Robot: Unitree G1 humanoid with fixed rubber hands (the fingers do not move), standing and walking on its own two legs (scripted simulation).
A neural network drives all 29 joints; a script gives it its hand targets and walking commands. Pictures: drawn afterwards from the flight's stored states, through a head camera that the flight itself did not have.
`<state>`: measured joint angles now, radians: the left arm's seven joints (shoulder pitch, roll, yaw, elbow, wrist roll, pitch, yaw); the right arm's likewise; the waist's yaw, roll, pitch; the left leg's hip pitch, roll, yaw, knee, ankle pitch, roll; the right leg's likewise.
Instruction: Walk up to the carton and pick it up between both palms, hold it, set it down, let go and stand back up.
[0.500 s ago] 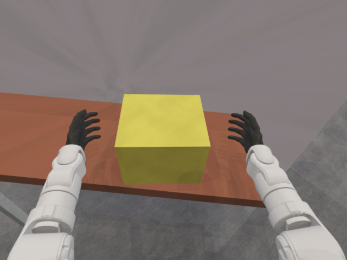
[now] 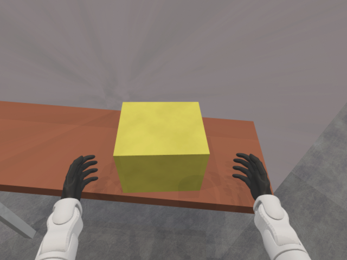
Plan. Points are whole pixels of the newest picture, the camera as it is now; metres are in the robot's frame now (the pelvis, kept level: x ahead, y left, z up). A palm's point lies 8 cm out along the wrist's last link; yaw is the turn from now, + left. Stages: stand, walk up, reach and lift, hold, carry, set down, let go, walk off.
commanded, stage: set down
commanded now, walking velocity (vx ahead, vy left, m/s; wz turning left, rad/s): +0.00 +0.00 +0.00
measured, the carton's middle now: (161, 146) +0.44 +0.07 -0.02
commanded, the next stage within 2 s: let go in 1.56 s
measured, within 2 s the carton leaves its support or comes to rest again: neither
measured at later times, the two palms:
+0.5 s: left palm (76, 217) +0.22 +0.24 -0.01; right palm (267, 219) +0.24 -0.20 -0.01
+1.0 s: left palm (76, 238) +0.18 +0.24 -0.05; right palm (268, 241) +0.20 -0.20 -0.04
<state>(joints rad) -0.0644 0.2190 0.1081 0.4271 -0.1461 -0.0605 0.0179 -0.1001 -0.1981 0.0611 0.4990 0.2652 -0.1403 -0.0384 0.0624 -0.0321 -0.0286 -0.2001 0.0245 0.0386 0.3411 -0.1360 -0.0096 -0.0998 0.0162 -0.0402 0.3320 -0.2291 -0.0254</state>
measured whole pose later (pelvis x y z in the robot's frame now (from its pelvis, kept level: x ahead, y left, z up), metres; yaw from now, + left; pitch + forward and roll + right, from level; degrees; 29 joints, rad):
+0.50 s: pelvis +0.01 +0.00 +0.00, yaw -1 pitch -1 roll +1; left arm 0.16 0.24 0.03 0.37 -0.14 -0.15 0.05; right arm 0.15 -0.20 0.07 0.42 0.22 -0.22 0.00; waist 0.05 -0.04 0.00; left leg -0.16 0.02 0.04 0.34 -0.16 -0.01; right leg -0.08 0.02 -0.02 0.35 -0.26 -0.03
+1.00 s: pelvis +0.01 +0.00 +0.00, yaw -1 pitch -3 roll +0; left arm 0.22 0.23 0.02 0.45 -0.06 -0.07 0.03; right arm 0.17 -0.19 0.05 0.61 0.12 -0.25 0.02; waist 0.05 -0.04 0.03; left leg -0.12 0.01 0.04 0.34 -0.16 -0.01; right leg -0.03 0.01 -0.01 0.33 -0.25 -0.02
